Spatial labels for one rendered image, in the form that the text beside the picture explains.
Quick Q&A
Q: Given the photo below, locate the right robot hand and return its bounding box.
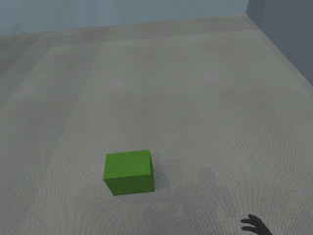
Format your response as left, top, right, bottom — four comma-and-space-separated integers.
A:
241, 214, 273, 235

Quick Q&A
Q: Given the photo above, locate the carton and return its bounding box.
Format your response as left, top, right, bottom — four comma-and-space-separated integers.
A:
103, 149, 155, 196

